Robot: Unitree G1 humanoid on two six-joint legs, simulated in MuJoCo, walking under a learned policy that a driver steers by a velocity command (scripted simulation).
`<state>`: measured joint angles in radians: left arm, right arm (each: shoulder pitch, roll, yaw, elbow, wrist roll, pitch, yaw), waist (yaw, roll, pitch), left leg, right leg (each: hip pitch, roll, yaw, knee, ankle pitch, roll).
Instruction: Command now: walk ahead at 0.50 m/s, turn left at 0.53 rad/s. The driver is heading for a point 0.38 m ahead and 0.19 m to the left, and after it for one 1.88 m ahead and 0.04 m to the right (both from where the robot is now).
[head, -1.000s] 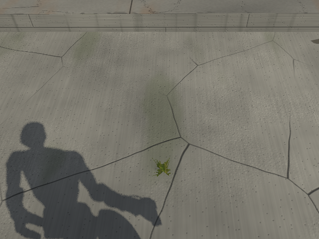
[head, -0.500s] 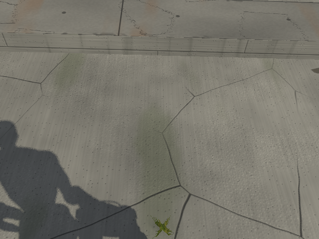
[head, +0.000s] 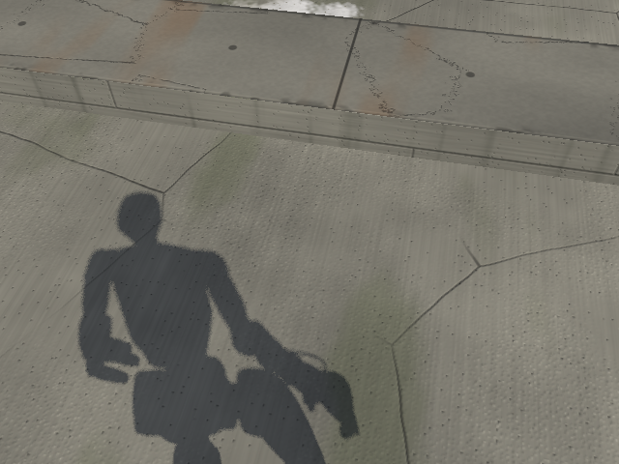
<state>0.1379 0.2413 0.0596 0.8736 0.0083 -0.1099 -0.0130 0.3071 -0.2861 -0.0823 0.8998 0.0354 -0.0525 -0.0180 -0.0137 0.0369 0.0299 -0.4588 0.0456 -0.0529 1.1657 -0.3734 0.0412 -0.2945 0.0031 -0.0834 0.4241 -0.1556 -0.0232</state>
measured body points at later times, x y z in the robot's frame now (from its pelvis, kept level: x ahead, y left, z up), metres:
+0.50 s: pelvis +0.25 +0.09 -0.01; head +0.29 +0.12 +0.44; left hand +0.28 +0.39 -0.13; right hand +0.46 -0.14 -0.11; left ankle +0.29 +0.17 -0.74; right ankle +0.21 -0.09 -0.64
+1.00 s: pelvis +0.55 +0.13 -0.02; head +0.59 +0.14 +0.43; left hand +0.68 +0.42 -0.12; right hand +0.64 -0.14 -0.14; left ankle +0.33 +0.20 -0.66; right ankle +0.66 +0.07 -0.74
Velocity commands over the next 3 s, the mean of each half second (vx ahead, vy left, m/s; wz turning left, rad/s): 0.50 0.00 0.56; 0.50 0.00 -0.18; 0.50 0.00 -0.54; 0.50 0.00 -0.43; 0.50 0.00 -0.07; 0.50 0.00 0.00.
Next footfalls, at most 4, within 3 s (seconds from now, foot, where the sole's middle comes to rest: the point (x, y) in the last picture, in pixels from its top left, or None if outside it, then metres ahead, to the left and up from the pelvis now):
0.36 left None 0.33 0.18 -0.78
0.94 right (291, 367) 0.70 0.08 -0.78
1.38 left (202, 278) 0.95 0.31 -0.78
1.90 right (328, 217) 1.15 -0.02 -0.78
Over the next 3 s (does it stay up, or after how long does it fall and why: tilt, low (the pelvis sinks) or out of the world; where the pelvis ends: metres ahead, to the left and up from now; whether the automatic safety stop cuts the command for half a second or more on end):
stays up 1.66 -0.03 0.14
